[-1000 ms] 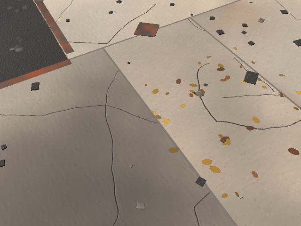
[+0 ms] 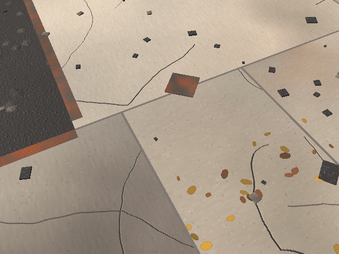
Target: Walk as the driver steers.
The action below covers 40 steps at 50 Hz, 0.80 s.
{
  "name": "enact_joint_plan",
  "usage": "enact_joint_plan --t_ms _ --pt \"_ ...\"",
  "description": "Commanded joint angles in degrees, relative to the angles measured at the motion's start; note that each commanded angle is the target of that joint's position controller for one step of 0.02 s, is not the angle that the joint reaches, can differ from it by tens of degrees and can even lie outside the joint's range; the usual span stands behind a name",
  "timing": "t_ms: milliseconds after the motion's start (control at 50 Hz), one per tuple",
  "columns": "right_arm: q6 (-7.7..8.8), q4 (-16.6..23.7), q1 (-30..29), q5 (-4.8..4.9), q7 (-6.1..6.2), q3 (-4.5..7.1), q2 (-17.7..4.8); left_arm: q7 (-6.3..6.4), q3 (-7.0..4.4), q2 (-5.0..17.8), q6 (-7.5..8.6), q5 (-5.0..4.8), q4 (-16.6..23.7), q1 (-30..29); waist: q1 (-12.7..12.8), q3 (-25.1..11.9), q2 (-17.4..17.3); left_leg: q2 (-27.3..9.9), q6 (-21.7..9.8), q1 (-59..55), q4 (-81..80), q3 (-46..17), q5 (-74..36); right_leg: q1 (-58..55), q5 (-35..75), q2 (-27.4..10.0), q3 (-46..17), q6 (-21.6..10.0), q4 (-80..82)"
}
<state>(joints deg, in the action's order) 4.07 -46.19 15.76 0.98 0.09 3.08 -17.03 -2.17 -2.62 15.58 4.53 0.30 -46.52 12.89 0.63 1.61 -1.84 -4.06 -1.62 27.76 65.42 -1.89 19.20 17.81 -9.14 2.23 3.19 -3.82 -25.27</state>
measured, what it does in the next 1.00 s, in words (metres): walks ahead, turning right: left foot, then right foot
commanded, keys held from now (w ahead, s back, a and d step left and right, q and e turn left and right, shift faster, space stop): w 0.10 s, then w+e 0.68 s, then w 0.22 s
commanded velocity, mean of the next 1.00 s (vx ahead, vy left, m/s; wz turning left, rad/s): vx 0.50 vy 0.00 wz -0.35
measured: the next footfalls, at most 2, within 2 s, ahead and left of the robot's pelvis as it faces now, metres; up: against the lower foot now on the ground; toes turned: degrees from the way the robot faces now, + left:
left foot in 0.36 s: +0.38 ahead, +0.15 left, +0.00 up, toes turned -5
right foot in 0.86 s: +0.58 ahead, -0.18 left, +0.00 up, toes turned -26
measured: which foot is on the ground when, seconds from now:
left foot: up 0.00-0.34, down 0.36-0.86, up 0.88-1.00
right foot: down 0.00-0.36, up 0.38-0.84, down 0.86-1.00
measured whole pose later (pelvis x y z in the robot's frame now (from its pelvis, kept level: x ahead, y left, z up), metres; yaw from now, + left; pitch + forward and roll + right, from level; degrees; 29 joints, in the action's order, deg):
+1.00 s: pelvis +0.52 -0.07 -0.01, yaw -24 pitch +1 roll +1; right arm 5.6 -50.7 12.8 1.5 -0.4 3.5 -17.1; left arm -2.0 -3.9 15.8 2.3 -0.4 -41.6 11.4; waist -0.5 3.4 -0.8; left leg -5.1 -0.5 22.2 68.4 0.6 23.1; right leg 21.0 -11.0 2.6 2.7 -4.7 -30.9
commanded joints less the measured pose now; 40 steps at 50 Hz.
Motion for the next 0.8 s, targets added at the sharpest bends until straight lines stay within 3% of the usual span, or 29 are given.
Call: enact_joint_plan --t_ms 20,60,140,240,300,320,340,360,380,400,420,440,460,480,520,560,620,680,760,800 --pt "-0.38 2.9 2.4 -0.43 0.49 1.24 -3.8 0.21 -1.52 6.8 1.58 0.01 2.7 -0.9 -1.7 -2.8 7.0 -4.3 0.9 6.9 -2.6 -2.0 -5.3 -5.9 4.1 -14.8 -16.0 -10.0 16.8" --pt "-0.51 4.1 -1.3 -0.82 0.68 1.11 -3.4 0.77 -1.9 8.0 1.7 -0.08 1.6 0.6 -1.1 -1.3 5.7 -4.8 2.1 10.1 -8.1 -1.9 -10.4 -6.6 8.7 -14.7 -13.3 -10.4 18.1" --pt "0.41 6.1 -9.7 -0.99 0.06 0.45 -1.7 1.68 -2.12 8.9 0.95 -0.84 0.0 4.4 1.6 0.3 4.7 -3.1 2.8 9.4 -23.4 -0.4 -22.3 -8.2 11.2 -12.2 -8.8 -8.2 18.2" --pt "1.71 8.4 -18.1 -0.2 -1.56 0.19 -1.9 2.33 -2.62 10.2 -0.56 -1.72 -2.0 9.6 4.1 2.1 5.1 0.2 3.1 6.8 -34.8 -0.2 -23.8 -12.9 8.1 -14.0 -11.4 -7.8 14.5" --pt "2.53 8.2 -16.1 -0.12 -2.04 0.95 -4.4 2.9 -3.19 11.0 -1.37 -1.81 -2.2 9.1 1.7 1.0 6.9 1.1 1.6 1.6 -38.1 -1.0 -18.5 -15.8 9.4 -16.0 -14.9 -6.3 9.9" --pt "2.77 7.2 -12.7 -0.14 -1.89 1.47 -5.4 2.98 -3.26 11.0 -1.62 -1.77 -2.0 8.2 -0.6 -0.7 7.4 1.9 0.7 -3.7 -39.5 0.0 -16.8 -15.4 13.0 -15.3 -14.8 -5.4 6.3" --pt "2.94 5.1 -5.4 -0.43 -1.43 2.72 -7.8 2.95 -2.72 9.5 -1.68 -1.45 -1.8 8.1 -3.9 -5.4 6.5 2.1 -1.1 -14.6 -40.2 0.6 -16.3 -13.2 17.5 -12.1 -12.9 -3.9 -1.9" --pt "3.0 3.8 4.3 -1.58 -0.83 3.84 -11.5 2.83 -1.38 5.9 -1.6 -0.4 -0.2 7.7 -7.9 -14.5 1.7 -6.8 -4.6 -31.2 -37.3 -7.5 -16.4 -4.1 8.6 -8.1 -10.0 -1.6 -18.2" --pt "2.15 2.4 8.1 -1.62 -0.76 5.03 -16.3 2.62 0.38 -0.4 -0.49 -0.84 1.2 15.7 -4.7 -22.6 -14.5 -20.6 -13.1 -51.7 -40.6 -31.2 -8.1 18.4 -20.2 0.6 -4.8 2.4 -38.6" --pt "1.91 2.5 8.9 -1.21 -0.83 3.82 -11.0 2.6 -0.69 4.6 0.09 -2.38 0.6 14.0 -6.6 -22.7 -13.1 -20.5 -13.4 -50.0 -46.6 -39.0 3.6 25.0 -24.5 -1.6 -10.7 2.5 -46.9" --pt "2.01 2.9 5.2 -1.02 -0.62 2.73 -7.5 2.67 -1.99 9.0 0.16 -3.22 2.0 8.1 -7.1 -14.0 -8.2 -18.2 -10.6 -43.0 -48.0 -30.1 5.1 27.9 -19.8 -4.2 -10.7 2.0 -48.8" --pt "1.99 3.1 1.2 -1.26 -0.51 2.11 -5.9 2.89 -2.17 8.8 -0.09 -2.91 2.8 5.0 -5.7 -9.3 -5.0 -16.0 -9.1 -35.5 -49.2 -23.2 0.0 26.6 -15.0 -6.6 -9.3 2.1 -47.8" --pt "2.0 3.0 -1.8 -1.42 -0.59 1.59 -4.1 2.91 -2.38 8.2 -0.46 -2.15 3.2 4.0 -4.2 -5.8 -4.4 -14.1 -8.8 -29.3 -51.1 -18.1 -4.8 24.8 -11.8 -8.1 -9.3 2.3 -45.3" --pt "2.26 2.7 -3.6 -1.77 -0.57 1.35 -3.1 2.72 -2.62 7.2 -1.12 -2.03 3.2 4.7 -2.3 -4.1 -5.8 -12.7 -8.2 -24.8 -52.9 -13.8 -8.0 21.6 -9.6 -9.6 -9.7 2.5 -43.2" --pt "2.73 2.1 -5.2 -1.66 -0.54 1.6 -3.1 2.44 -2.45 4.8 -2.5 -2.3 3.6 5.2 -0.8 -2.2 -5.3 -11.8 -8.4 -20.5 -55.8 -8.0 -12.3 19.3 -8.0 -10.3 -9.0 2.9 -41.1" --pt "3.1 1.2 -5.2 -1.66 -0.31 2.22 -4.7 2.41 -2.33 3.8 -3.39 -1.92 5.0 3.4 -0.4 -0.7 -3.2 -12.4 -9.3 -19.4 -57.5 -4.0 -16.4 20.9 -4.8 -10.7 -9.0 3.6 -37.9" --pt "2.83 0.1 -4.7 -1.76 0.15 2.79 -6.3 1.73 -2.13 3.3 -3.46 -1.63 6.4 0.2 -0.9 0.2 -1.9 -11.6 -9.0 -20.8 -58.4 2.4 -19.7 21.9 3.6 -10.6 -8.2 4.1 -29.3" --pt "2.21 -0.6 -3.5 -1.39 0.56 3.15 -7.8 0.48 -1.58 2.5 -2.95 -1.55 8.3 -5.7 -3.1 1.7 -0.9 -10.7 -7.8 -21.9 -58.5 7.9 -20.8 19.8 10.2 -9.6 -4.9 3.4 -19.9" --pt "0.89 -2.1 -0.4 -0.23 0.58 3.87 -9.7 -0.64 -1.51 3.1 -3.12 -1.54 11.3 -11.6 -4.7 3.6 -0.7 -12.7 -6.5 -28.6 -56.3 10.8 -22.8 20.4 7.5 -8.5 -2.2 1.5 -13.4" --pt "0.1 -2.7 0.0 0.45 0.55 4.25 -10.9 -0.95 -1.94 4.1 -3.25 -1.3 12.3 -11.7 -3.7 3.0 -1.3 -13.5 -5.6 -31.4 -52.0 12.0 -33.3 17.7 2.0 -6.5 -0.2 -0.4 -11.7"
Over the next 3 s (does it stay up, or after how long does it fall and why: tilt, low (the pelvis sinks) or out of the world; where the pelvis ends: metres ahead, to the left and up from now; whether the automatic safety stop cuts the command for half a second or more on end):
stays up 1.34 -0.42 0.01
